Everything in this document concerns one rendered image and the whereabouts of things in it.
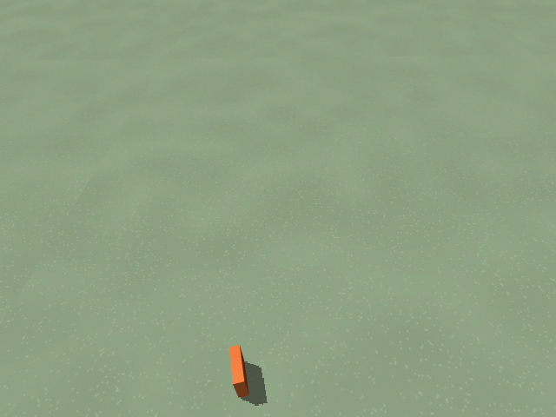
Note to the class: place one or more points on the carton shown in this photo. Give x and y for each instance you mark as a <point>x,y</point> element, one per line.
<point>238,371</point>

